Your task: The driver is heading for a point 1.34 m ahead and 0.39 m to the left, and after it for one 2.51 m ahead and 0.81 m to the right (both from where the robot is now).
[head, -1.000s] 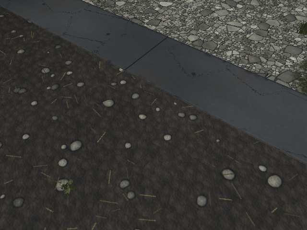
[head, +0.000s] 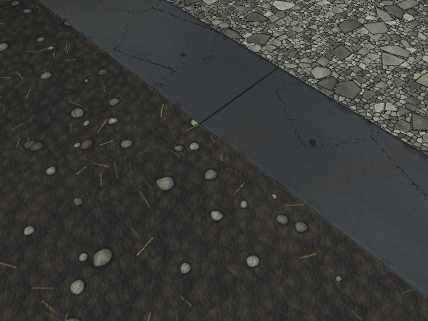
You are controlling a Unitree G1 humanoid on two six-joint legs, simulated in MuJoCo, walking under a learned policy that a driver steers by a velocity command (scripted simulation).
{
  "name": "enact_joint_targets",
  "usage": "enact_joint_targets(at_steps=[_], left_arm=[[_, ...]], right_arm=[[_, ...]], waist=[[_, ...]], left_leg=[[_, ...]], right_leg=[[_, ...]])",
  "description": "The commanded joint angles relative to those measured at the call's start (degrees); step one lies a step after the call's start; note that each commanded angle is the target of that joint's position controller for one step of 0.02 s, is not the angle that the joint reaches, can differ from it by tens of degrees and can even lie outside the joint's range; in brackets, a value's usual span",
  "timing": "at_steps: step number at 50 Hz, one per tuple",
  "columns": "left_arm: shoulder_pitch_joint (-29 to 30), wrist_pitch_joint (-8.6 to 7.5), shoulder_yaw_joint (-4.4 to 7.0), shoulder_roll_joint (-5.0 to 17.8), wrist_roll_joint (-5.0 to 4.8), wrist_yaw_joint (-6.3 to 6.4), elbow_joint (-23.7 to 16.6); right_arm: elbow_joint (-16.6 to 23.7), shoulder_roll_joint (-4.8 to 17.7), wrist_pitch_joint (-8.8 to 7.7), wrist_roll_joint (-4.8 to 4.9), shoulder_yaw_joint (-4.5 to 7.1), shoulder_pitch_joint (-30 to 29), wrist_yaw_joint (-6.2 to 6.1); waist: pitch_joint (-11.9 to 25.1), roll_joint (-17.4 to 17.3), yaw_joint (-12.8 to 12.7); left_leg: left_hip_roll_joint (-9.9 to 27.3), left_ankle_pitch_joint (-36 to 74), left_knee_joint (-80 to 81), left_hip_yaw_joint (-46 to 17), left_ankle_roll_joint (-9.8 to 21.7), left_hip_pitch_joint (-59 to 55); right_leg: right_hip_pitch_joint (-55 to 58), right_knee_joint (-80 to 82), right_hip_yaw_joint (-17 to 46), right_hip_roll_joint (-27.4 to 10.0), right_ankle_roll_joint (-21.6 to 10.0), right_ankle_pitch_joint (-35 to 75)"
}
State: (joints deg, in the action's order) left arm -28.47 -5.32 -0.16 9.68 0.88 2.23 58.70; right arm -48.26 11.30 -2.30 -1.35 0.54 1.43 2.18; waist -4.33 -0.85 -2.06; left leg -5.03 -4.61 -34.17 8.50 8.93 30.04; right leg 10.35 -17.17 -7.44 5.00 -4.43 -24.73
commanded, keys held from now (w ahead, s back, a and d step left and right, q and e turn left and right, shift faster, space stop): w+q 0.92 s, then w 0.08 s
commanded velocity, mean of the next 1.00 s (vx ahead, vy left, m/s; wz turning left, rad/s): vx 0.50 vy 0.00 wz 0.55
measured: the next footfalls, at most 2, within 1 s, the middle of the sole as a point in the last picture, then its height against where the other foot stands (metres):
left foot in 0.02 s outside the picture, level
right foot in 0.58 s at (257, 293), level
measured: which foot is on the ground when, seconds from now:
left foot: up 0.00-0.00, down 0.02-0.58, up 0.60-1.00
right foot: down 0.00-0.00, up 0.02-0.56, down 0.58-1.00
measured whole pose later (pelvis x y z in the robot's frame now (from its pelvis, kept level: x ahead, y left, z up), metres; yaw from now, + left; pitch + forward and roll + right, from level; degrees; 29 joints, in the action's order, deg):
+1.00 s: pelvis +0.52 +0.05 +0.02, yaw +35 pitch +1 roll -2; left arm -25.2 -5.2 1.9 13.4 1.1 -0.1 51.3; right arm -41.0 14.5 -0.4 -2.1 1.8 2.0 4.4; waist -2.6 -2.1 -3.9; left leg 2.9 -2.7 -42.6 1.7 4.1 37.1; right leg 2.0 -13.5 -12.6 0.7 -1.1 -16.8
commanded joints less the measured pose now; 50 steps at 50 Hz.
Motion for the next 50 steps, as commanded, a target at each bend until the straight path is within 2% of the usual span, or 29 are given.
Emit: enact_joint_targets(at_steps=[1, 2, 3, 4, 5, 6, 7, 9, 11, 12, 16, 18, 22, 24, 25, 26, 27, 28, 29, 30, 31, 32, 33, 34, 36, 39, 42, 46, 50], left_arm=[[5.82, 0.13, 2.91, 13.18, -0.17, 0.62, -4.18], [5.65, -0.33, 1.97, 7.94, 1.07, -0.24, -6.39], [2.14, -0.33, 2.06, 6.95, -0.08, -1.07, -8.96], [6.82, -1.18, 2.20, 10.10, 0.77, -1.54, -10.06], [10.07, -1.78, 2.53, 11.17, 0.36, -2.05, -11.10], [10.88, -1.65, 2.62, 10.67, 0.47, -2.00, -11.10], [10.58, -0.55, 2.48, 9.95, 1.27, -2.00, -11.31], [10.17, 1.69, 2.03, 7.81, 2.11, -2.30, -11.81], [13.39, 2.63, 1.91, 7.43, 2.06, -2.47, -13.58], [16.47, 2.85, 1.96, 7.70, 1.98, -2.55, -14.86], [26.15, 3.37, 2.05, 8.53, 1.62, -2.93, -18.45], [29.69, 3.40, 1.89, 8.74, 1.50, -3.16, -19.81], [36.90, 2.70, 1.15, 8.74, 1.10, -3.65, -22.94], [37.30, 2.06, 1.01, 9.23, 0.72, -3.69, -23.97], [35.32, 1.76, 1.15, 9.86, 0.53, -3.56, -23.75], [30.75, 1.47, 1.53, 10.85, 0.33, -3.21, -22.63], [23.92, 1.08, 2.29, 12.59, 0.18, -2.61, -20.50], [15.10, 0.30, 3.14, 14.71, 0.49, -1.77, -18.46], [5.36, 0.02, 4.24, 18.90, 1.95, -0.56, -17.85], [7.11, 0.85, 5.09, 22.48, 2.73, -0.55, -18.37], [10.37, 1.56, 5.00, 17.46, 1.56, -0.95, -18.61], [14.23, 1.53, 3.81, 12.21, 1.02, -1.20, -19.17], [15.99, 1.34, 3.24, 10.07, 1.14, -1.56, -18.77], [15.37, 1.03, 3.06, 9.68, 1.13, -1.56, -18.01], [13.23, 0.00, 3.03, 9.48, 0.50, -1.84, -16.12], [10.97, -1.26, 3.36, 9.79, -0.15, -2.37, -14.64], [8.86, -1.14, 3.40, 9.66, 0.11, -2.47, -13.32], [6.79, -0.91, 3.64, 10.81, 0.16, -2.37, -11.94], [1.87, -0.22, 3.77, 12.20, 0.31, -1.94, -9.24]], right_arm=[[-5.25, 10.57, -0.45, -0.56, 4.01, 25.57, -1.03], [-5.45, 13.60, -0.10, -0.37, 4.81, 26.56, -1.49], [-4.43, 15.73, 0.27, 0.30, 5.44, 23.88, -1.36], [-3.72, 13.46, 0.42, 1.60, 5.40, 19.00, -1.35], [-2.95, 10.59, 0.41, 1.32, 4.79, 15.84, -1.40], [-2.94, 8.29, 0.05, 0.81, 4.22, 14.03, -1.43], [-2.75, 7.72, -0.53, 0.89, 3.88, 13.82, -1.71], [-3.23, 8.61, -1.76, 1.17, 3.74, 15.01, -1.78], [-3.62, 10.54, -2.20, 1.31, 4.16, 17.18, -1.85], [-3.79, 10.77, -2.13, 1.40, 4.19, 18.54, -1.91], [-4.44, 10.50, -1.48, 1.46, 4.15, 25.34, -2.06], [-4.41, 10.78, -1.27, 1.31, 4.20, 27.60, -2.35], [-4.21, 11.13, -1.02, 0.48, 4.27, 30.59, -2.95], [-3.65, 11.85, -1.04, 0.17, 4.52, 29.88, -3.30], [-3.08, 12.36, -1.08, 0.19, 4.68, 28.17, -3.53], [-2.23, 13.04, -1.20, 0.25, 4.83, 25.24, -3.53], [-1.74, 13.64, -1.55, 0.37, 4.94, 23.65, -3.13], [-1.29, 13.67, -2.18, 0.99, 4.93, 22.03, -2.39], [0.69, 9.65, -2.81, 1.77, 3.91, 22.80, -2.01], [1.63, 5.26, -2.27, 3.30, 3.06, 31.03, -2.26], [0.18, 11.05, -1.31, 0.86, 3.69, 29.34, -2.86], [0.43, 11.43, -0.94, 0.18, 3.99, 24.17, -2.33], [1.04, 10.35, -0.74, 0.12, 3.90, 21.51, -1.80], [1.32, 9.66, -0.21, -0.33, 3.92, 20.44, -1.23], [1.89, 8.25, 1.08, -0.78, 3.68, 20.36, -0.23], [4.34, 7.08, 1.90, -0.87, 3.31, 15.75, 0.73], [7.07, 6.63, 1.91, -0.77, 2.91, 9.44, 1.39], [9.99, 5.12, 1.33, -0.49, 1.73, 1.22, 2.32], [12.06, 4.97, 1.09, -0.98, 1.08, -4.48, 2.33]], waist=[[10.89, 5.08, 15.30], [13.51, -5.88, 11.88], [17.92, -10.40, 7.55], [10.02, -1.54, 6.90], [3.90, 1.71, 5.25], [0.23, 5.94, 2.31], [-0.08, 6.82, 0.63], [0.63, 4.88, -0.72], [0.81, 2.40, -0.10], [0.29, 1.18, 0.83], [1.21, -1.80, 5.39], [1.73, -2.50, 6.90], [1.04, -3.74, 9.03], [1.22, -4.60, 8.32], [1.53, -4.97, 6.85], [2.77, -5.21, 4.16], [6.14, -4.46, 1.33], [10.96, -1.92, -3.26], [20.06, 4.43, -5.84], [25.23, 17.44, -0.53], [18.93, 9.59, 0.46], [10.44, 3.66, 0.78], [6.38, 1.76, 1.41], [4.72, 3.76, 1.95], [3.96, 6.53, 3.02], [3.38, 6.44, 3.23], [1.93, 5.91, 2.53], [0.47, 5.55, 0.83], [-1.15, 5.29, -0.96]], left_leg=[[1.08, -2.31, 6.73, -6.28, 6.20, -30.10], [14.78, 1.32, 4.42, -24.46, 10.04, -40.42], [24.20, -4.46, 12.82, -52.36, 20.74, -49.33], [22.62, -14.94, 19.38, -47.86, 18.34, -41.92], [21.13, -15.38, 22.61, -42.87, 15.92, -33.02], [18.70, -8.57, 23.79, -38.44, 13.05, -25.73], [16.20, -2.57, 23.74, -34.57, 11.44, -21.04], [12.93, 5.60, 23.76, -28.98, 9.79, -16.30], [10.62, 9.16, 24.01, -26.01, 8.39, -14.73], [9.83, 9.70, 24.22, -25.56, 7.22, -14.86], [8.90, 14.16, 22.01, -26.67, 2.63, -22.68], [9.10, 15.59, 20.62, -27.81, 2.21, -27.05], [10.03, 20.97, 17.16, -30.24, 3.44, -33.53], [11.02, 23.54, 15.12, -31.67, 3.23, -34.30], [11.20, 24.74, 14.02, -31.99, 2.40, -32.92], [10.52, 28.95, 11.33, -31.36, 0.94, -29.71], [8.96, 33.69, 5.24, -30.97, -0.38, -27.55], [5.83, 30.58, -5.53, -28.57, -1.77, -22.55], [2.94, 10.38, -20.70, -24.18, -2.49, -14.78], [-5.13, -29.45, -34.96, -17.52, -4.22, 1.67], [0.99, -24.16, -39.65, -16.42, -3.64, 7.05], [3.12, -17.82, -38.42, -15.53, -4.01, 6.59], [4.71, -14.81, -36.23, -14.71, -4.46, 5.42], [6.07, -13.92, -34.63, -14.20, -4.81, 4.26], [6.79, -13.05, -33.74, -13.07, -5.18, 2.61], [7.81, -9.19, -32.94, -12.52, -5.40, 7.22], [8.37, -3.21, -28.28, -11.37, -6.05, 11.14], [8.16, 5.05, -14.06, -7.45, -5.68, 8.05], [6.75, 0.12, -3.84, -4.50, -3.70, 4.51]], right_leg=[[-15.81, -39.50, -0.66, -14.38, 2.43, 65.85], [-31.36, -59.29, -0.93, -6.20, 1.71, 9.68], [-49.26, -74.05, 8.63, 0.21, 3.01, -6.17], [-54.33, -68.48, 12.70, -4.43, 1.34, 1.55], [-52.84, -63.94, 11.85, -6.21, 1.28, 5.41], [-49.45, -59.11, 11.42, -8.06, 1.76, 7.02], [-45.78, -55.67, 11.58, -9.21, 2.91, 6.99], [-41.80, -50.19, 10.26, -10.16, 4.67, 7.23], [-42.37, -44.94, 8.67, -10.54, 5.98, 11.18], [-43.85, -41.97, 8.11, -10.71, 6.56, 14.11], [-49.82, -32.76, 7.74, -9.65, 7.25, 23.23], [-51.90, -29.79, 7.96, -8.75, 7.19, 24.24], [-53.07, -22.38, 7.74, -6.18, 6.48, 21.86], [-49.20, -17.96, 8.30, -5.09, 5.39, 20.85], [-44.40, -15.31, 8.68, -4.54, 4.68, 20.08], [-36.02, -12.57, 8.57, -3.30, 3.63, 18.04], [-26.07, -10.78, 8.09, -1.83, 2.50, 17.17], [-13.05, -8.14, 10.29, -4.85, 0.65, 19.23], [0.83, -7.83, 23.43, -18.89, -1.83, 7.28], [10.76, -2.41, 49.12, -32.58, -9.23, 6.45], [3.28, -0.44, 51.57, -30.27, -9.50, -2.58], [-5.71, 1.39, 41.03, -26.84, -7.76, -1.48], [-11.58, 3.02, 32.88, -23.81, -6.31, 5.71], [-14.79, 4.11, 27.07, -21.60, -5.12, 11.49], [-18.00, 5.63, 20.06, -19.52, -4.19, 19.98], [-17.20, 7.56, 14.09, -19.87, -4.77, 27.06], [-16.49, 8.47, 8.20, -18.99, -4.58, 31.16], [-15.97, 8.22, 1.57, -17.57, -3.13, 33.70], [-10.77, 7.35, 0.46, -19.90, -3.26, 36.87]])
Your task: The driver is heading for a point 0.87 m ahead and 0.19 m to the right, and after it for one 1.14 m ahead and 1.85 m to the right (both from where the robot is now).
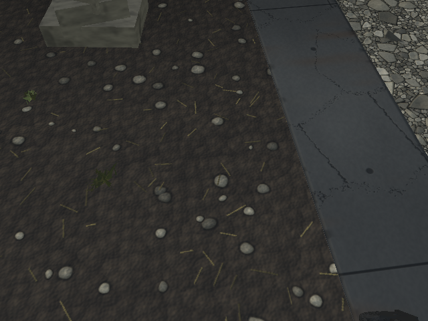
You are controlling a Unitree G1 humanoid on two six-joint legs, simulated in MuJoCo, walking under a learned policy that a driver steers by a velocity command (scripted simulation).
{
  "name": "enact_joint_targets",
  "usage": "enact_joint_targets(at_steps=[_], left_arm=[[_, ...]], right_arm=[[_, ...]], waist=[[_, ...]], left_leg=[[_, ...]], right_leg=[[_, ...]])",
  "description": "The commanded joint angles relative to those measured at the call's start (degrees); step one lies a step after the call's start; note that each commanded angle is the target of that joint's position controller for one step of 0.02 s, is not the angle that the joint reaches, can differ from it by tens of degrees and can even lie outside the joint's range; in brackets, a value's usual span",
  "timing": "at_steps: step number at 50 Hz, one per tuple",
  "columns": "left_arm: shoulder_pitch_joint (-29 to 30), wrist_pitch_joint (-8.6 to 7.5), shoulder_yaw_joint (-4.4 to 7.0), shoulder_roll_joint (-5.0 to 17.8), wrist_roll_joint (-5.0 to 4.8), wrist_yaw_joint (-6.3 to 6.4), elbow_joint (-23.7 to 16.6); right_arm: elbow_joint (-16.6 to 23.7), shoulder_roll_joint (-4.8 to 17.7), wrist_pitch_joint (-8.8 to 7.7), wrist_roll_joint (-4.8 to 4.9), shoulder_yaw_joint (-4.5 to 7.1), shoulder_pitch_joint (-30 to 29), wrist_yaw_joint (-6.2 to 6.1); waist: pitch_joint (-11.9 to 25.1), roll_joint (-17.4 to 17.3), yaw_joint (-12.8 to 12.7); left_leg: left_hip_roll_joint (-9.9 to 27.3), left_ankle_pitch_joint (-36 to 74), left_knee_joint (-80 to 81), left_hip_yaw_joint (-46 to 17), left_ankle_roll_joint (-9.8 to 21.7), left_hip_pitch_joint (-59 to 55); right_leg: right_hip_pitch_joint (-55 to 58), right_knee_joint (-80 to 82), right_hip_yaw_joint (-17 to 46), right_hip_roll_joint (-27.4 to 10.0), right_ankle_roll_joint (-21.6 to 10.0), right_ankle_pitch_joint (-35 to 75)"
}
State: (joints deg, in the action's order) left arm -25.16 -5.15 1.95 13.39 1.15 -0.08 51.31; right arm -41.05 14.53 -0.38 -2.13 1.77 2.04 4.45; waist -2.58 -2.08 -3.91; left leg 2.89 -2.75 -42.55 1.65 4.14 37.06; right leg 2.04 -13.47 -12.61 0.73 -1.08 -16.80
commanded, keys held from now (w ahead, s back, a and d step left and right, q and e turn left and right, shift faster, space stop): w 0.18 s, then w+e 0.82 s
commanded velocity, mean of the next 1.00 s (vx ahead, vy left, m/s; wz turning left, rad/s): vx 0.50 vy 0.00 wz -0.25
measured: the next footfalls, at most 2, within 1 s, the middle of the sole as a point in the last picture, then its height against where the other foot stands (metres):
left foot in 0.10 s outside the picture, level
right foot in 0.68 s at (259, 310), level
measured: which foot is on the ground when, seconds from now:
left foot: up 0.00-0.08, down 0.10-0.68, up 0.70-1.00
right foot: down 0.00-0.10, up 0.12-0.66, down 0.68-1.00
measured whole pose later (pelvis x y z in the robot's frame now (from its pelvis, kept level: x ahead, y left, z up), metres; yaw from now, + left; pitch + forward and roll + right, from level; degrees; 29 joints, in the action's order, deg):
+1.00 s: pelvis +0.53 -0.02 +0.00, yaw -20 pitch +1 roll +0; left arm -22.0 -2.5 4.0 15.4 0.0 -0.6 50.3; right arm -43.2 14.6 -1.9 -2.4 1.1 5.7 0.9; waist -2.4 -1.6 -3.0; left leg 6.6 -5.8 -46.8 -3.1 -3.0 38.0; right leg -5.0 -17.3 5.0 8.5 -7.4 -12.9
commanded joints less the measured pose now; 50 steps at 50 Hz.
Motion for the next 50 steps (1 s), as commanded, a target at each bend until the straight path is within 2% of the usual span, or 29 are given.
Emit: enact_joint_targets(at_steps=[1, 3, 4, 5, 6, 7, 8, 9, 10, 12, 13, 16, 19, 23, 27, 30, 31, 32, 33, 34, 35, 36, 37, 38, 39, 40, 42, 44, 50], left_arm=[[-2.37, 0.03, 1.66, 8.84, 0.08, 0.49, -1.08], [-3.15, 0.80, 1.68, 10.06, 0.13, 0.67, 0.20], [-3.27, 1.24, 1.63, 10.61, 0.07, 0.71, 0.66], [-2.88, 1.56, 1.33, 10.26, -0.31, 0.76, 0.54], [-2.22, 1.36, 0.55, 8.04, -0.53, 0.66, -1.84], [-6.40, 1.31, -0.49, 2.49, -1.50, -0.52, -4.33], [0.98, 1.54, 1.47, 9.33, -0.50, 0.02, -4.61], [4.89, 1.01, 1.29, 8.10, -1.18, -0.22, -6.00], [4.48, 0.76, 0.91, 6.85, -1.38, -0.38, -5.17], [0.49, 2.56, 0.77, 5.17, -0.04, -0.80, -2.59], [-0.32, 3.34, 0.86, 4.48, 0.29, -1.19, -1.92], [3.21, 4.22, 1.32, 3.78, 0.31, -2.05, -2.63], [9.21, 4.31, 1.55, 3.81, 0.11, -2.09, -4.20], [15.80, 3.86, 0.81, 2.71, 0.28, -2.48, -6.15], [22.83, 3.55, -0.03, 2.03, 0.65, -3.06, -9.17], [20.36, 3.58, 0.31, 2.93, 0.68, -2.77, -9.22], [17.09, 3.60, 0.68, 3.65, 0.79, -2.50, -8.41], [11.76, 3.40, 1.34, 4.87, 0.90, -2.26, -6.95], [4.07, 2.93, 2.37, 6.59, 1.35, -1.95, -4.59], [-3.64, 2.87, 4.20, 11.73, 1.94, -1.12, -3.03], [-0.26, 3.60, 5.71, 17.01, 0.79, -0.71, -4.34], [0.52, 4.12, 5.68, 15.67, -1.04, -0.75, -4.34], [3.85, 4.15, 5.02, 13.20, -1.06, -0.35, -4.43], [5.92, 4.09, 4.16, 9.80, -0.81, -0.31, -4.15], [7.63, 3.66, 3.68, 8.39, -0.92, -0.16, -4.19], [8.91, 3.18, 3.33, 7.65, -1.00, -0.06, -4.53], [7.93, 1.99, 3.44, 8.69, -1.18, -0.31, -4.28], [6.39, 1.59, 3.83, 10.24, -1.18, -0.37, -4.03], [-0.11, 2.12, 4.14, 10.82, -1.11, -0.19, -3.55]], right_arm=[[4.94, 1.97, -0.93, -0.43, -0.15, -5.34, -0.20], [3.85, 2.69, -1.31, -0.85, 0.17, -2.40, -0.97], [1.95, 3.55, -1.80, -1.03, 0.65, 3.12, -1.35], [-1.42, 4.98, -2.47, -1.56, 1.48, 12.24, -1.92], [-3.53, 9.46, -2.77, -2.44, 2.83, 22.00, -2.86], [-3.47, 14.58, -2.41, -1.38, 3.89, 22.51, -3.58], [-3.53, 13.49, -1.94, 0.77, 4.16, 23.46, -4.18], [-4.43, 11.11, -2.22, 1.17, 3.47, 19.21, -4.43], [-4.62, 7.92, -2.72, 1.04, 2.68, 16.35, -4.23], [-4.81, 4.40, -3.69, 1.16, 1.63, 12.63, -4.24], [-5.22, 3.80, -4.29, 1.12, 1.40, 13.05, -4.22], [-7.23, 4.96, -5.49, 1.40, 1.72, 15.57, -4.32], [-8.64, 4.42, -5.78, 1.20, 1.44, 18.09, -4.43], [-10.04, 4.27, -6.07, 1.27, 0.98, 19.74, -4.88], [-12.58, 4.93, -5.57, 1.05, 0.81, 24.18, -5.92], [-13.16, 7.02, -5.00, 0.73, 1.07, 23.46, -6.64], [-13.14, 7.95, -4.68, 0.59, 1.30, 22.79, -6.90], [-12.82, 8.88, -4.19, 0.39, 1.59, 21.95, -6.94], [-12.15, 9.47, -3.82, 0.59, 1.76, 20.88, -6.79], [-10.18, 8.19, -4.10, 0.91, 1.42, 20.05, -6.43], [-6.46, 2.93, -4.84, 1.83, 0.69, 21.62, -5.04], [-5.32, 7.02, -5.68, 0.70, 1.16, 15.64, -4.71], [-3.93, 6.26, -6.49, 1.39, 0.88, 12.79, -4.41], [-4.24, 6.18, -6.76, 1.61, 0.92, 13.58, -4.47], [-3.95, 5.65, -5.85, 0.77, 0.92, 13.28, -4.53], [-4.29, 4.87, -4.52, -0.21, 0.64, 14.80, -4.44], [-3.77, 3.86, -2.59, -0.87, 0.49, 15.15, -4.10], [-2.02, 3.56, -1.97, -0.72, 0.37, 11.65, -3.86], [2.72, 3.68, -2.17, 0.03, -0.17, -1.73, -3.33]], waist=[[-2.86, 6.57, 0.92], [-0.45, 7.55, 2.71], [2.86, 7.59, 5.21], [8.09, 5.93, 9.14], [15.75, 0.50, 12.81], [21.54, -11.84, 9.03], [18.57, -2.31, 11.62], [10.47, -2.00, 9.20], [6.34, 0.35, 6.70], [3.64, -0.11, 2.74], [3.44, -0.60, 2.36], [0.51, -1.10, 2.19], [-2.08, -0.91, 3.48], [-3.27, -1.07, 4.75], [-4.53, -0.67, 6.95], [-1.55, -2.55, 4.79], [0.54, -3.49, 3.17], [3.68, -3.80, 0.79], [7.87, -2.55, -2.99], [13.13, 3.17, -6.35], [17.42, 18.45, -1.15], [15.50, 6.17, -3.30], [8.32, 3.46, -1.41], [2.94, -0.98, 1.68], [0.87, -1.49, 3.66], [0.92, -0.56, 5.11], [1.66, 1.25, 5.88], [1.00, 2.62, 5.32], [0.78, 5.71, -0.30]], left_leg=[[-2.00, -4.43, 6.30, 3.06, 1.91, -3.68], [-5.23, -10.05, 9.24, 4.76, 4.00, -10.47], [-7.18, -10.65, 11.94, 4.94, 5.28, -17.40], [-7.82, -7.74, 15.58, 4.09, 6.71, -30.40], [4.48, -12.44, 15.79, -10.08, 9.51, -46.53], [21.75, -8.58, 21.11, -38.96, 17.47, -60.63], [19.43, -3.13, 23.27, -37.26, 16.29, -56.68], [16.47, 3.65, 24.07, -26.91, 14.48, -49.48], [13.95, 8.56, 26.08, -20.81, 12.04, -41.79], [10.09, 9.30, 30.01, -12.67, 8.36, -32.51], [9.56, 9.64, 31.52, -10.88, 7.94, -30.38], [8.66, 8.34, 35.30, -6.12, 6.80, -29.32], [8.11, 8.95, 36.71, -2.35, 5.46, -31.10], [7.65, 14.55, 36.26, 2.84, 3.73, -33.90], [9.45, 23.64, 33.24, 5.95, 2.86, -41.39], [10.43, 46.06, 24.12, 8.63, 1.59, -45.34], [10.78, 53.24, 18.41, 9.34, 1.41, -45.87], [11.07, 54.87, 9.73, 9.77, 1.63, -44.85], [10.18, 47.32, -2.47, 10.53, 1.39, -39.81], [7.39, 25.81, -20.79, 11.15, 0.27, -27.33], [-7.12, -26.32, -42.82, 6.35, -3.16, -0.98], [-3.95, -23.01, -44.32, -4.59, -2.35, 6.41], [-0.79, -17.86, -40.18, -5.19, -2.24, 7.30], [1.16, -15.60, -33.82, -4.47, -2.50, 3.94], [2.50, -15.59, -29.43, -4.73, -3.32, 0.67], [2.85, -15.42, -26.83, -4.40, -4.23, -2.95], [2.64, -14.69, -22.74, -2.99, -5.57, -4.68], [2.71, -10.88, -17.17, -1.87, -6.76, -3.22], [0.78, 1.19, -0.11, -1.63, -7.49, 0.17]], right_leg=[[-0.52, 2.20, 5.29, -16.19, -6.67, 32.52], [2.09, -5.23, 3.79, -16.63, -6.35, 49.31], [2.22, -12.85, 2.78, -16.30, -5.98, 54.81], [-2.74, -23.85, 0.79, -14.79, -4.89, 51.21], [-15.48, -40.37, 0.45, -12.88, -3.79, 29.99], [-37.55, -59.88, 2.45, -2.14, -1.02, -16.49], [-42.18, -63.40, 11.46, -2.96, -1.46, -12.24], [-43.56, -61.14, 12.78, -5.28, -2.09, -6.49], [-40.32, -56.71, 13.07, -6.61, -2.14, -3.68], [-33.12, -52.04, 13.69, -7.45, -1.41, -1.75], [-31.35, -51.63, 13.80, -6.80, -1.22, -0.96], [-35.53, -49.62, 14.68, -6.45, -1.00, 4.90], [-41.19, -44.82, 15.40, -5.92, -0.65, 11.37], [-41.14, -34.42, 12.25, -4.87, -1.02, 18.41], [-41.22, -25.78, 7.26, -3.56, -3.11, 16.64], [-34.19, -22.94, 3.54, 0.72, -6.40, 8.76], [-30.32, -22.79, 2.66, 2.64, -7.75, 5.48], [-24.31, -21.40, 2.87, 4.25, -9.27, 3.08], [-13.57, -16.57, 4.83, 5.07, -11.21, 4.13], [0.04, -13.60, 18.43, -4.81, -15.17, 0.11], [16.59, -7.23, 52.01, -20.48, -25.50, 5.11], [14.82, -3.68, 51.68, -19.70, -25.52, 5.58], [7.29, -2.27, 44.26, -18.88, -23.27, 7.67], [-1.44, -0.66, 38.95, -16.48, -20.17, 13.55], [-6.91, -0.10, 34.61, -13.45, -18.11, 17.88], [-10.47, 0.74, 31.14, -11.04, -17.09, 20.43], [-13.09, 1.15, 28.07, -8.61, -16.77, 25.43], [-14.17, 1.98, 26.80, -7.06, -16.03, 25.97], [-7.65, -0.52, 28.49, -5.51, -12.32, 26.06]])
